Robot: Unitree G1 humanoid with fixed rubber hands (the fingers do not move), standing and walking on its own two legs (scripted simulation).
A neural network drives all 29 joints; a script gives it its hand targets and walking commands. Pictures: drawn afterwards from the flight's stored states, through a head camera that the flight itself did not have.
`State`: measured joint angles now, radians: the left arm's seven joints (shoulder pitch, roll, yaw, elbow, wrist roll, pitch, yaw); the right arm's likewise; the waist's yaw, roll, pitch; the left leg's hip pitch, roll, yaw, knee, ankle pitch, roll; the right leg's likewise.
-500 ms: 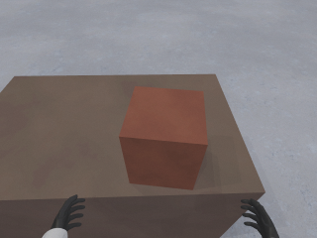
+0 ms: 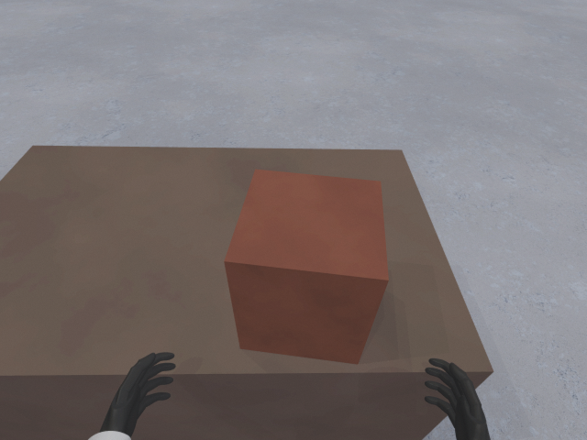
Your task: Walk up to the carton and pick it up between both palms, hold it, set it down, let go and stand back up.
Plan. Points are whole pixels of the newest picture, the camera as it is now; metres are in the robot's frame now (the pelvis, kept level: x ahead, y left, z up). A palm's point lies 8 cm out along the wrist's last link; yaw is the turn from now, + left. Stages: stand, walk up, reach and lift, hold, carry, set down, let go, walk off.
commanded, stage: reach and lift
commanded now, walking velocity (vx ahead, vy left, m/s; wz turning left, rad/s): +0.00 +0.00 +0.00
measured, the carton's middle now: (307, 268) +0.40 +0.01 -0.01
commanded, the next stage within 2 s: none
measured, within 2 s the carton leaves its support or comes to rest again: neither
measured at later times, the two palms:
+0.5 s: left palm (137, 395) +0.18 +0.22 -0.01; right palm (462, 417) +0.17 -0.19 -0.01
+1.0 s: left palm (148, 321) +0.25 +0.22 +0.06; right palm (467, 347) +0.24 -0.19 +0.05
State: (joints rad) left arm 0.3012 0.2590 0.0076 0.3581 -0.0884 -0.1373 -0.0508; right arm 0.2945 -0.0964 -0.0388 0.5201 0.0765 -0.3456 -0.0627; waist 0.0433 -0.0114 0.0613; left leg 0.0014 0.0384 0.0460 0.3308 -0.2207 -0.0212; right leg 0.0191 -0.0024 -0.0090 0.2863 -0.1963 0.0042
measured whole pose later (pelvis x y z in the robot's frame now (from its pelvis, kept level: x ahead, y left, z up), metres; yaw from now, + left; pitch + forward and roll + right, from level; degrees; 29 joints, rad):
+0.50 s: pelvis -0.01 +0.01 +0.00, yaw +0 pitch -6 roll -1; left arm 0.22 0.28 -0.10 0.37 -0.22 -0.29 -0.04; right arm 0.26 -0.06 -0.03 0.42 0.12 -0.37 -0.09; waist 0.03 -0.01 0.05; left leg -0.05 0.03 0.05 0.40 -0.24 -0.01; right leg -0.04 -0.01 0.00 0.36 -0.21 0.01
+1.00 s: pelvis +0.00 +0.00 +0.00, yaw -1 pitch -5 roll +0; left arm 0.08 0.24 0.03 0.07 -0.18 0.14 -0.05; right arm 0.15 -0.11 -0.01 0.08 0.17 0.00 -0.16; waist 0.02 0.00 0.06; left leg -0.01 0.03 0.06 0.30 -0.20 -0.02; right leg 0.00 -0.01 0.01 0.27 -0.18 0.01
